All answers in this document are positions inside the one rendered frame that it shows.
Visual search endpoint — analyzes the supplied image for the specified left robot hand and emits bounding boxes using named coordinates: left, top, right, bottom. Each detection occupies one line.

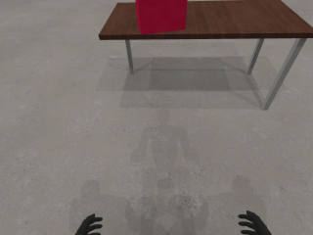
left=75, top=213, right=103, bottom=235

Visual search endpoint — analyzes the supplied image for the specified right robot hand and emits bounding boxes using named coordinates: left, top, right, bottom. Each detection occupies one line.
left=238, top=211, right=272, bottom=235

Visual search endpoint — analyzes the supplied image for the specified table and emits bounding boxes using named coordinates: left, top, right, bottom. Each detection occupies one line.
left=99, top=0, right=313, bottom=111

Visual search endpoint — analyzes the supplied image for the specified carton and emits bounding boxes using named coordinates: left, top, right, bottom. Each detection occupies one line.
left=135, top=0, right=188, bottom=35

